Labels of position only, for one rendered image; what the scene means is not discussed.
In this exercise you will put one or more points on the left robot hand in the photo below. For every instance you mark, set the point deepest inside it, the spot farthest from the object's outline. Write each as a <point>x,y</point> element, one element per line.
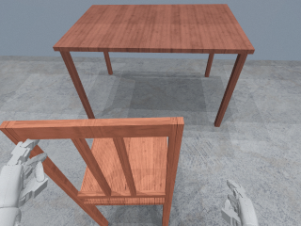
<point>18,169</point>

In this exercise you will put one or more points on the table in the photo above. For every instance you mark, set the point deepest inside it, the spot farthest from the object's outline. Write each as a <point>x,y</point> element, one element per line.
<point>157,28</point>

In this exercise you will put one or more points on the chair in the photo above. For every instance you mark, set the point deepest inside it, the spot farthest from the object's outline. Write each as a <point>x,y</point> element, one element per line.
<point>129,163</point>

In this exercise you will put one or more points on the left robot forearm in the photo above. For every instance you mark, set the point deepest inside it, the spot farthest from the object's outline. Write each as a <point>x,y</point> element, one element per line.
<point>10,216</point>

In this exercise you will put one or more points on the right robot hand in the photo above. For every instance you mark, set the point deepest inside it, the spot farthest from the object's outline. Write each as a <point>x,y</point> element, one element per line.
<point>244,211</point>

